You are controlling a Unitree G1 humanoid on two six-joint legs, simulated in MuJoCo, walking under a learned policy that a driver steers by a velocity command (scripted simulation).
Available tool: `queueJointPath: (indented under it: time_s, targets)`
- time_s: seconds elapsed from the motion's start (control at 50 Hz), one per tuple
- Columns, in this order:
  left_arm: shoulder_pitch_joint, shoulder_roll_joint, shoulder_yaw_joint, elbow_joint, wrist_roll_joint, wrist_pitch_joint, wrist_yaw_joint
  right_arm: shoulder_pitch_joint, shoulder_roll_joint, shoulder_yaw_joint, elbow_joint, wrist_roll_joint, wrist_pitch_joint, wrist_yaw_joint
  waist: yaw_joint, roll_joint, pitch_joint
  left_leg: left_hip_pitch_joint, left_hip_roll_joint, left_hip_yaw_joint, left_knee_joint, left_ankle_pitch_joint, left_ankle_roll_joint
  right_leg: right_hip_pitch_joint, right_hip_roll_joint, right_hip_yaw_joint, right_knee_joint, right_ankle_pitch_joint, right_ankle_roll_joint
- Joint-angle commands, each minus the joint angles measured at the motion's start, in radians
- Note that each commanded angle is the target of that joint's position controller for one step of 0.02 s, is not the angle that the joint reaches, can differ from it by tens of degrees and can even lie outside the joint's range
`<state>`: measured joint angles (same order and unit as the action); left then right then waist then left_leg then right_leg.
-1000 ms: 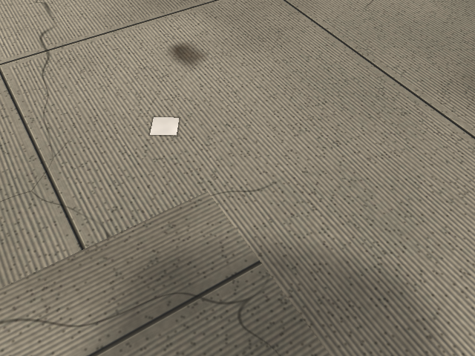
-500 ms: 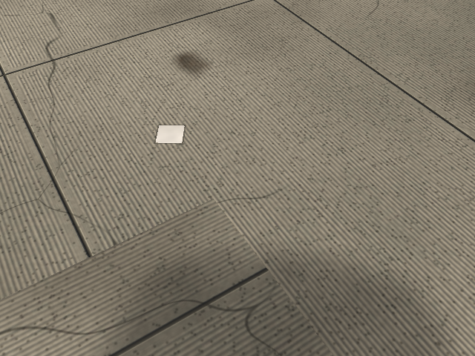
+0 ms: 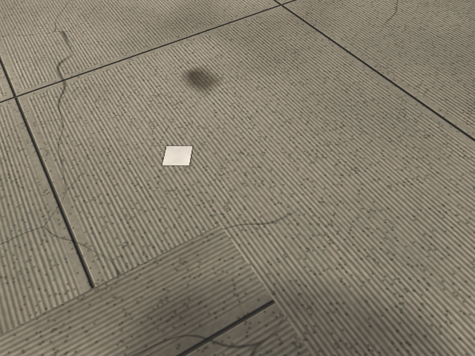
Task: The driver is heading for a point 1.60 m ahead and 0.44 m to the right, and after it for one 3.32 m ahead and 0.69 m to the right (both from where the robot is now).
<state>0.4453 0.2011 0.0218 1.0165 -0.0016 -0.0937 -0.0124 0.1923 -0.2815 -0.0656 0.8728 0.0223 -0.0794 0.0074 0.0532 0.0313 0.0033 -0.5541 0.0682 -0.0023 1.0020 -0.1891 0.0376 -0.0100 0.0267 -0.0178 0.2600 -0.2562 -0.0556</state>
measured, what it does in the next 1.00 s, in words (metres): walks ahead, turning right: left foot, then right foot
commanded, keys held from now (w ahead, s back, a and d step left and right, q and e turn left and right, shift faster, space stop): w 0.32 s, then w+e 0.68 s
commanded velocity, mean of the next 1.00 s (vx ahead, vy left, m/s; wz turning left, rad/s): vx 0.48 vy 0.00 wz -0.27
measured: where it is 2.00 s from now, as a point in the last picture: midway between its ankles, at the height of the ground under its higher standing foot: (350, 208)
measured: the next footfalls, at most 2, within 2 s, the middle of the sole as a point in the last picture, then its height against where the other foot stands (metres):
left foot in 0.26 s outside the picture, level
right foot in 0.82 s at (316, 324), level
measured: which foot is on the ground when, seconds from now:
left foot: up 0.00-0.24, down 0.26-0.84, up 0.86-1.00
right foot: down 0.00-0.28, up 0.30-0.80, down 0.82-1.00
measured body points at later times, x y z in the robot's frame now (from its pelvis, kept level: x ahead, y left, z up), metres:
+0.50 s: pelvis +0.28 +0.06 +0.00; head +0.29 +0.06 +0.44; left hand +0.38 +0.33 -0.13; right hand +0.32 -0.21 -0.14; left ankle +0.29 +0.14 -0.75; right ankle +0.30 -0.11 -0.66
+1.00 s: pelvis +0.56 -0.04 -0.01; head +0.59 -0.06 +0.44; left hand +0.75 +0.19 -0.12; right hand +0.60 -0.34 -0.13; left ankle +0.58 +0.13 -0.66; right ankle +0.58 -0.11 -0.75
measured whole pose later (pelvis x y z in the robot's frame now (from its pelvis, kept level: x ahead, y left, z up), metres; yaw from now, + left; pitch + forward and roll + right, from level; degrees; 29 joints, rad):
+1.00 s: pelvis +0.56 -0.04 -0.01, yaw -19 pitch +1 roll +0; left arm 0.26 0.27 0.07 0.74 -0.01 -0.06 -0.03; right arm 0.16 -0.30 -0.04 0.82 0.00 -0.12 0.01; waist 0.01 0.02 0.05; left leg -0.51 0.08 -0.06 1.15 -0.33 0.01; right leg -0.30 0.11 0.01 0.42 -0.15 -0.10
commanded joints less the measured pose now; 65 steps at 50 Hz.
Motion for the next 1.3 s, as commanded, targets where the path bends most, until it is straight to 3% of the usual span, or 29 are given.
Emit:
queueJointPath:
  time_s: [0.02, 0.12, 0.18, 0.22, 0.26, 0.28, 0.3, 0.32, 0.34, 0.36, 0.38, 0.4, 0.44, 0.5, 0.62, 0.72, 0.78, 0.82, 0.84, 0.86, 0.88, 0.9, 0.92, 0.94, 0.96, 1.02, 1.14, 1.24, 1.3]
  targets:
    - [0.041, 0.150, 0.020, -0.030, 0.004, 0.006, 0.019, -0.158, -0.001, 0.008, -0.100, -0.005, -0.011, 0.010, 0.016, -0.105, 0.101, -0.210, 0.017, 0.016, -0.151, 0.101, -0.035, 0.057, -0.221, 0.163, -0.138, 0.343, -0.117]
    - [0.081, 0.179, 0.025, -0.018, -0.007, 0.008, 0.032, -0.313, -0.003, 0.023, -0.157, 0.006, -0.016, 0.027, 0.039, -0.123, 0.154, -0.078, -0.026, 0.045, -0.410, 0.248, -0.034, -0.018, -0.230, 0.108, -0.188, 0.293, -0.122]
    - [0.075, 0.188, 0.035, -0.010, -0.016, 0.014, 0.035, -0.338, -0.031, 0.020, -0.178, 0.008, -0.024, 0.041, 0.007, -0.122, 0.153, -0.060, -0.030, 0.023, -0.475, 0.219, 0.008, 0.074, -0.274, 0.096, -0.141, 0.402, -0.108]
    - [0.047, 0.212, 0.045, -0.020, -0.010, 0.023, 0.035, -0.265, -0.074, 0.002, -0.164, 0.005, -0.027, 0.041, -0.052, -0.145, 0.074, 0.067, -0.071, 0.045, -0.478, 0.160, 0.044, 0.130, -0.284, 0.080, -0.022, 0.711, -0.087]
    - [0.019, 0.210, 0.044, -0.036, 0.003, 0.041, 0.034, 0.026, -0.146, -0.040, -0.079, 0.009, -0.019, 0.026, -0.197, -0.152, -0.114, 0.453, -0.104, 0.063, -0.478, 0.147, 0.100, 0.042, -0.225, 0.033, 0.328, 0.919, -0.043]
    - [0.037, 0.168, 0.026, -0.063, 0.022, 0.040, 0.033, 0.210, -0.216, -0.056, -0.041, -0.005, -0.012, 0.013, -0.238, -0.020, -0.263, 0.781, 0.104, -0.191, -0.451, 0.077, 0.165, -0.212, -0.159, 0.011, 0.655, 0.559, -0.019]
    - [0.181, 0.007, -0.014, -0.057, 0.006, 0.019, 0.018, 0.247, -0.240, -0.055, -0.015, -0.014, -0.013, 0.026, -0.139, 0.264, -0.415, 1.029, 0.325, -0.711, -0.625, -0.224, 0.328, -0.547, 0.042, 0.078, 0.983, -0.274, 0.030]
    - [0.079, 0.129, 0.013, -0.062, -0.025, -0.010, 0.013, 0.193, -0.136, -0.028, -0.017, -0.007, -0.016, 0.028, -0.172, 0.153, -0.298, 0.927, 0.283, -0.747, -0.732, -0.310, 0.274, -0.648, -0.003, 0.179, 1.089, -0.298, 0.005]
    - [-0.029, 0.182, 0.031, -0.100, -0.055, -0.024, 0.011, 0.095, -0.102, -0.017, -0.030, -0.007, -0.022, 0.025, -0.146, 0.103, -0.133, 0.765, 0.266, -0.571, -0.753, -0.238, 0.228, -0.701, -0.051, 0.151, 1.095, -0.204, -0.012]
    - [-0.076, 0.180, 0.031, -0.108, -0.054, -0.028, 0.020, 0.013, -0.087, -0.011, -0.043, -0.012, -0.029, 0.026, -0.111, -0.003, -0.065, 0.605, 0.238, -0.441, -0.781, -0.086, 0.205, -0.648, -0.106, 0.133, 1.050, -0.104, -0.011]
    - [-0.088, 0.170, 0.039, -0.106, -0.041, -0.021, 0.027, -0.026, -0.062, -0.006, -0.044, -0.022, -0.037, 0.028, -0.079, -0.016, -0.027, 0.497, 0.202, -0.335, -0.807, 0.016, 0.189, -0.603, -0.138, 0.129, 0.999, -0.048, -0.005]
    - [-0.057, 0.149, 0.041, -0.100, -0.036, -0.005, 0.028, -0.042, -0.043, 0.000, -0.034, -0.034, -0.044, 0.030, -0.045, 0.018, -0.028, 0.431, 0.172, -0.256, -0.835, 0.053, 0.173, -0.537, -0.166, 0.140, 0.969, -0.015, -0.002]
    - [-0.037, 0.113, 0.041, -0.098, -0.036, 0.022, 0.028, -0.032, -0.033, 0.001, -0.009, -0.032, -0.052, 0.030, -0.025, 0.039, -0.004, 0.359, 0.152, -0.163, -0.879, 0.086, 0.175, -0.512, -0.177, 0.134, 0.929, -0.006, 0.007]
    - [-0.130, 0.119, 0.046, -0.147, -0.027, 0.041, 0.033, 0.001, -0.076, -0.008, 0.021, -0.037, -0.059, 0.014, -0.031, 0.022, 0.056, 0.337, 0.157, -0.076, -0.922, 0.132, 0.182, -0.626, -0.184, 0.153, 0.839, 0.098, 0.029]
    - [-0.327, 0.098, 0.033, -0.226, -0.015, 0.022, 0.000, 0.057, -0.118, -0.008, 0.038, -0.031, -0.046, -0.015, -0.094, -0.013, 0.079, 0.425, 0.131, 0.091, -0.928, 0.243, 0.138, -0.650, -0.147, 0.064, 0.489, 0.379, 0.037]
    - [-0.461, 0.094, 0.022, -0.324, -0.019, 0.022, -0.039, 0.152, -0.146, -0.015, 0.069, -0.015, -0.002, -0.020, -0.134, -0.020, 0.102, 0.662, 0.201, 0.136, -0.823, 0.383, 0.122, -0.744, -0.125, 0.002, 0.370, 0.262, 0.001]
    - [-0.392, 0.144, 0.045, -0.349, -0.022, 0.028, -0.056, 0.115, -0.186, -0.027, 0.044, -0.014, 0.026, -0.030, -0.066, 0.040, 0.020, 0.706, 0.211, 0.183, -0.627, 0.831, 0.087, -0.580, -0.039, -0.082, 0.364, 0.108, -0.051]
    - [-0.110, 0.243, 0.102, -0.291, -0.028, 0.034, -0.044, 0.088, -0.185, -0.024, 0.019, -0.016, 0.040, -0.041, 0.086, 0.028, -0.131, 0.561, 0.155, 0.220, -0.235, 0.878, 0.035, -0.179, 0.034, -0.076, 0.288, 0.137, -0.120]
    - [0.015, 0.354, 0.139, -0.270, -0.024, 0.047, -0.018, 0.130, -0.124, -0.003, -0.019, -0.033, 0.024, -0.038, 0.096, -0.141, -0.245, 0.225, 0.069, 0.232, 0.123, 0.458, -0.018, 0.169, -0.175, 0.277, 0.268, 0.093, -0.223]
    - [-0.030, 0.381, 0.132, -0.301, -0.022, 0.038, -0.019, 0.172, -0.025, 0.032, -0.053, -0.036, -0.020, -0.016, 0.012, -0.278, -0.364, -0.117, -0.146, 0.037, 0.407, -0.375, -0.053, 0.407, -0.379, 0.848, 0.091, -0.011, -0.398]
    - [-0.022, 0.290, 0.106, -0.305, -0.011, 0.031, -0.020, 0.056, -0.128, 0.006, -0.076, -0.002, -0.059, 0.003, 0.072, -0.173, -0.341, -0.230, -0.082, -0.117, 0.445, -0.343, -0.021, 0.407, -0.355, 0.797, 0.038, -0.029, -0.345]
    - [-0.067, 0.244, 0.094, -0.309, -0.008, 0.024, -0.017, -0.005, -0.139, 0.005, -0.102, 0.021, -0.077, 0.009, 0.055, -0.126, -0.207, -0.259, -0.037, -0.102, 0.388, -0.257, 0.004, 0.279, -0.319, 0.628, 0.037, 0.036, -0.297]
    - [-0.138, 0.223, 0.088, -0.322, -0.010, 0.019, -0.018, -0.011, -0.124, 0.007, -0.098, 0.007, -0.082, 0.002, 0.001, -0.021, -0.122, -0.213, 0.008, -0.093, 0.282, -0.188, 0.004, 0.119, -0.270, 0.509, 0.027, 0.143, -0.263]
    - [-0.195, 0.189, 0.077, -0.341, -0.007, 0.017, -0.017, -0.004, -0.136, -0.004, -0.088, -0.011, -0.073, -0.005, -0.034, -0.013, -0.079, -0.146, 0.038, -0.088, 0.196, -0.150, -0.005, 0.006, -0.233, 0.426, 0.009, 0.241, -0.241]
    - [-0.219, 0.182, 0.072, -0.356, 0.003, 0.016, -0.015, 0.013, -0.136, -0.008, -0.089, -0.019, -0.058, -0.004, -0.061, -0.036, -0.066, -0.085, 0.050, -0.093, 0.163, -0.126, -0.016, -0.071, -0.214, 0.401, -0.014, 0.293, -0.238]
    - [-0.200, 0.217, 0.081, -0.357, -0.009, 0.011, -0.001, 0.006, -0.101, -0.006, -0.110, -0.039, -0.027, -0.008, -0.079, -0.043, -0.041, -0.058, 0.041, -0.065, 0.036, -0.058, -0.073, -0.178, -0.180, 0.324, -0.047, 0.405, -0.250]
    - [-0.110, 0.246, 0.091, -0.337, -0.019, 0.028, 0.026, -0.215, -0.061, 0.012, -0.188, -0.028, -0.031, -0.003, 0.003, -0.108, -0.001, 0.016, -0.042, -0.041, -0.400, 0.283, -0.103, -0.242, -0.101, 0.261, -0.027, 0.252, -0.162]
    - [-0.070, 0.235, 0.091, -0.319, -0.024, 0.042, 0.035, -0.254, -0.116, -0.005, -0.221, -0.015, -0.052, 0.015, 0.003, -0.138, -0.001, 0.056, -0.062, -0.089, -0.522, 0.219, -0.067, -0.120, -0.161, 0.398, 0.083, 0.183, -0.139]
    - [-0.106, 0.211, 0.083, -0.335, -0.018, 0.053, 0.037, -0.091, -0.159, -0.032, -0.184, -0.020, -0.068, 0.010, -0.087, -0.164, -0.065, 0.282, -0.062, -0.062, -0.584, 0.144, -0.006, -0.114, -0.123, 0.418, 0.241, 0.289, -0.096]
Over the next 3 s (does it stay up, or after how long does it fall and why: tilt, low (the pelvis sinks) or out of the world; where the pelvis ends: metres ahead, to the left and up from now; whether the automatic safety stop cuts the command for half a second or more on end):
stays up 1.37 -0.45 -0.01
